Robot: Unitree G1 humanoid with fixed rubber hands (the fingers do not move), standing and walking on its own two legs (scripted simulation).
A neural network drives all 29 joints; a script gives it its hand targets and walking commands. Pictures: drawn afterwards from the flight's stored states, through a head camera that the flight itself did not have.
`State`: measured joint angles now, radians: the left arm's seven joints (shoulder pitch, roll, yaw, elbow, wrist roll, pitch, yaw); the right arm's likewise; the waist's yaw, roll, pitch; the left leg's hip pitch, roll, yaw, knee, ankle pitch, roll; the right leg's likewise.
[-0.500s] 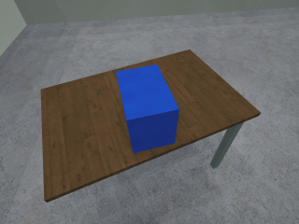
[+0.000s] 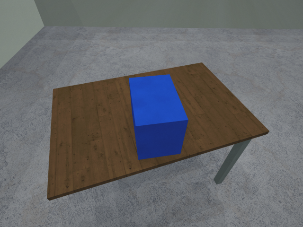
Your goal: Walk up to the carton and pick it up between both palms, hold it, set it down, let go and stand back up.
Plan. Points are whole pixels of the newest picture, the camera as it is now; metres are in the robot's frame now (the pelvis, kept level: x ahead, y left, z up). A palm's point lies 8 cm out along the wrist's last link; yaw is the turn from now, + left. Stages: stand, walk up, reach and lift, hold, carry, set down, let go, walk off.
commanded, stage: walk up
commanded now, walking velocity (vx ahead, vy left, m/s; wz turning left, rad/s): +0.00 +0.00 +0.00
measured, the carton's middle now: (154, 115) +0.56 +0.02 -0.07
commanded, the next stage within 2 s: none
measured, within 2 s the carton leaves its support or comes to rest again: neither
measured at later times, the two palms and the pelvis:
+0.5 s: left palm out of the picture -0.03 +0.21 -0.15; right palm out of the picture -0.04 -0.19 -0.15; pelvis +0.00 +0.01 +0.00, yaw +1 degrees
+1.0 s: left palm out of the picture +0.03 +0.09 -0.14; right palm (266, 222) +0.21 -0.33 -0.14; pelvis +0.12 -0.10 +0.00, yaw +7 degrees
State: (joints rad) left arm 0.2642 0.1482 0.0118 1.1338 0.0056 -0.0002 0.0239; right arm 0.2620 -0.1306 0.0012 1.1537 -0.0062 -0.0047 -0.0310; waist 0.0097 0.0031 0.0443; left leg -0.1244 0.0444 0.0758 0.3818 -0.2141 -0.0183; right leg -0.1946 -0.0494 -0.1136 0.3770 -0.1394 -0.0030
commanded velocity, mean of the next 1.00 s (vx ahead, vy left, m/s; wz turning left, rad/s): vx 0.12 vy -0.07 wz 0.10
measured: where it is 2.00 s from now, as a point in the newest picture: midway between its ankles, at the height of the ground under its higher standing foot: outside the picture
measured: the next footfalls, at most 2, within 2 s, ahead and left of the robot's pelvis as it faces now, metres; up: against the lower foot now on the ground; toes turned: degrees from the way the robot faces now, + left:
right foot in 0.76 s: +0.12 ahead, -0.20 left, +0.00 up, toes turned -1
left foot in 1.26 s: +0.24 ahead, +0.03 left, +0.00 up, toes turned +17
